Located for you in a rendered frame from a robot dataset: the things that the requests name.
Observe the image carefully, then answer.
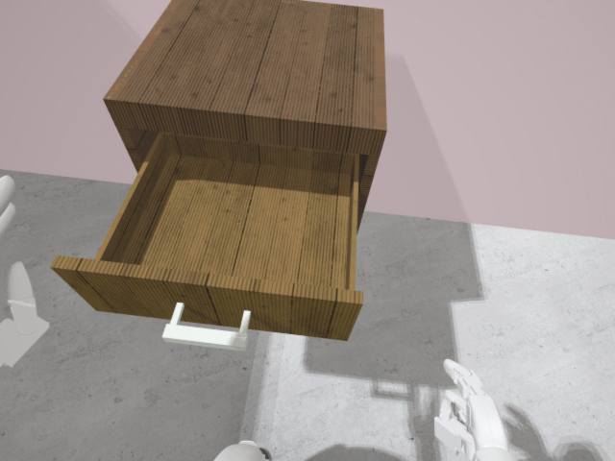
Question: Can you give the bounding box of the drawer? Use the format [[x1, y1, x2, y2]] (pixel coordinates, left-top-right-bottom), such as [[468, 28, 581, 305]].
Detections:
[[50, 132, 363, 341]]

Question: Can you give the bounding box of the cabinet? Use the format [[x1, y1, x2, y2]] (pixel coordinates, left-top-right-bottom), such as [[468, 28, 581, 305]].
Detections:
[[103, 0, 387, 233]]

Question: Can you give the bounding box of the right robot hand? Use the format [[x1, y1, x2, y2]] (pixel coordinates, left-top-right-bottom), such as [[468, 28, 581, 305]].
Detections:
[[434, 359, 509, 461]]

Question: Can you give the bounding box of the handle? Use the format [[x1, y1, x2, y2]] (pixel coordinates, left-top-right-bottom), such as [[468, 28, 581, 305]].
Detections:
[[162, 303, 251, 352]]

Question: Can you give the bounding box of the left robot hand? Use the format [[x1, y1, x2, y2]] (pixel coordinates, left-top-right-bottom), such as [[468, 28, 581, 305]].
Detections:
[[0, 176, 49, 369]]

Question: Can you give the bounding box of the left robot shin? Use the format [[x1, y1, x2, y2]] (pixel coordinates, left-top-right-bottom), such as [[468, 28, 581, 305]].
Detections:
[[239, 441, 262, 453]]

